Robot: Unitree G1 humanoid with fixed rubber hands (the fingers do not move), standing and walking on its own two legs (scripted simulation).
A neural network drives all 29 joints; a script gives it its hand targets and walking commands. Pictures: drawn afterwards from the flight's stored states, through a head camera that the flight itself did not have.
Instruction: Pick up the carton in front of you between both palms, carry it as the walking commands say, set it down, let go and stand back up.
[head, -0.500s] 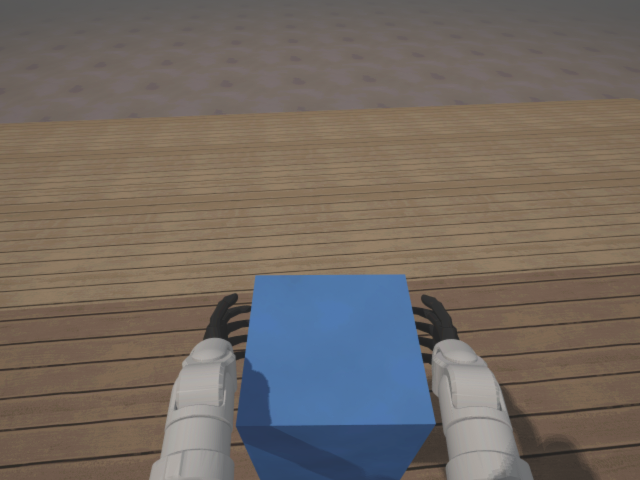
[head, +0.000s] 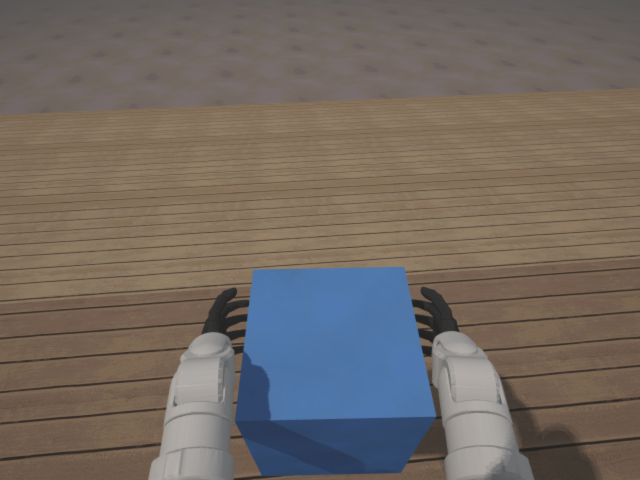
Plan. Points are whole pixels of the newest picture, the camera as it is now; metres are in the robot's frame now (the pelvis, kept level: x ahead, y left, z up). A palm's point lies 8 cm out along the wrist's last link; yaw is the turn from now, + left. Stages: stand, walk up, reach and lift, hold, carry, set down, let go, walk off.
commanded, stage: reach and lift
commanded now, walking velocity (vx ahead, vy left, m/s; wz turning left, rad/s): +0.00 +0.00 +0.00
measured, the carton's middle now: (330, 375) +0.30 +0.00 -0.05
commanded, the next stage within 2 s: hold in 0.40 s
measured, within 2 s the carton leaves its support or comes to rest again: neither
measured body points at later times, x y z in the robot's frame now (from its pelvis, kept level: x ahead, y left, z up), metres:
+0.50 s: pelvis +0.01 +0.00 +0.00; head -0.03 +0.00 +0.45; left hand +0.31 +0.15 +0.04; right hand +0.31 -0.15 +0.04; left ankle +0.02 +0.12 -0.74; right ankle +0.02 -0.13 -0.74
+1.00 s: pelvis +0.00 +0.00 +0.00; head -0.06 +0.00 +0.45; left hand +0.30 +0.15 +0.05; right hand +0.30 -0.15 +0.05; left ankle +0.02 +0.12 -0.74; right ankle +0.02 -0.13 -0.74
